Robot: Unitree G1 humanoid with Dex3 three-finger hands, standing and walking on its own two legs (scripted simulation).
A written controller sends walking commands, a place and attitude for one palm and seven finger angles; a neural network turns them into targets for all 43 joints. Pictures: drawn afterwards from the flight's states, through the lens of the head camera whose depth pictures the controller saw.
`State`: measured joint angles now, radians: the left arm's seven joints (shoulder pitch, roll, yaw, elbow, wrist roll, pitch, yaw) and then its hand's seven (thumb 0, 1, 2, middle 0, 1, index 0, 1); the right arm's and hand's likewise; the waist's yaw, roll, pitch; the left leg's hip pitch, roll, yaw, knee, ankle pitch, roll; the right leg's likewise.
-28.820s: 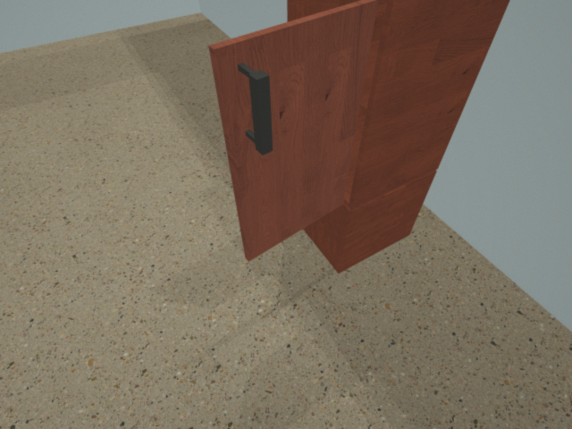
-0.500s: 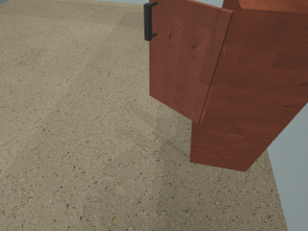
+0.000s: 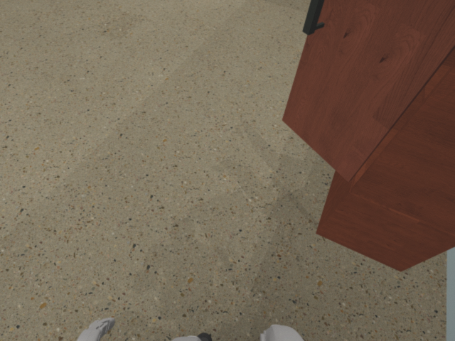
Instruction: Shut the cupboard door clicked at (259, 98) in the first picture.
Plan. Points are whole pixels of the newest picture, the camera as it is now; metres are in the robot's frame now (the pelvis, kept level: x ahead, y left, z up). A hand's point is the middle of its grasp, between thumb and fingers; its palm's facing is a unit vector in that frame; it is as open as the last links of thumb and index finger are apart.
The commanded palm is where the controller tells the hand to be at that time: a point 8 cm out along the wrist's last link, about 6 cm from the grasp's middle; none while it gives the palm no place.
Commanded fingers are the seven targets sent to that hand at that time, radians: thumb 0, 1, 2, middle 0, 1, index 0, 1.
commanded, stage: walk to a spot facing it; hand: left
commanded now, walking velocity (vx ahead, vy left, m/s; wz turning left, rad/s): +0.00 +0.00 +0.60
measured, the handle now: (322, 2) +0.89 -0.22 +0.14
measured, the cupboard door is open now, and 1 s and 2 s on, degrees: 60 60 60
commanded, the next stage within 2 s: turn to face it in 1.72 s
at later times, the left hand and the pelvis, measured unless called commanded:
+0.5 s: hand out of the picture -0.02 +0.15 -0.16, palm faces +0.33 -0.90 -0.28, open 7.4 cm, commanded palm none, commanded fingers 0.00 0.90 0.90 -0.20 -0.30 -0.20 -0.30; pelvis +0.01 -0.05 +0.00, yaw +20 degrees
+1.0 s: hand out of the picture +0.08 +0.25 -0.15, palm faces +0.55 -0.81 -0.21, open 7.4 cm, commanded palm none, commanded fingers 0.00 0.90 0.90 -0.20 -0.30 -0.20 -0.30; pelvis +0.07 +0.01 +0.00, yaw +36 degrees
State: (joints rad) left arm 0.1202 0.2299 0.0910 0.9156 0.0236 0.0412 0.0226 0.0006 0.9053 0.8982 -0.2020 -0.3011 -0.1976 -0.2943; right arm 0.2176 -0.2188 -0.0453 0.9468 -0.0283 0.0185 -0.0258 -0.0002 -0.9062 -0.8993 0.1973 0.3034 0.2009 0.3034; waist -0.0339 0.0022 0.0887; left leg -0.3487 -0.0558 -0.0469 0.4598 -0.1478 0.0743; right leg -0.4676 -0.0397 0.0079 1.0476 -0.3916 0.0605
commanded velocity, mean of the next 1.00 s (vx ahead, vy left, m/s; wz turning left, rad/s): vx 0.14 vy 0.00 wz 0.59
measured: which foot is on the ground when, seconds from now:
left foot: down 0.00-0.22, up 0.24-0.60, down 0.62-1.00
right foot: up 0.00-0.20, down 0.22-0.62, up 0.64-1.00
